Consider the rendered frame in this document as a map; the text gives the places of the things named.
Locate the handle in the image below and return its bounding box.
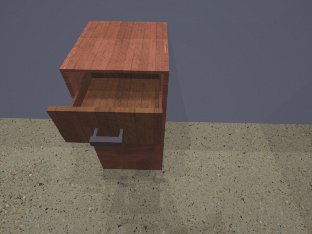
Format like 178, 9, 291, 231
89, 128, 124, 147

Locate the cabinet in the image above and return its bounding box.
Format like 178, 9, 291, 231
60, 21, 169, 170

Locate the drawer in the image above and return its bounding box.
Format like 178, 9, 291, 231
46, 72, 163, 144

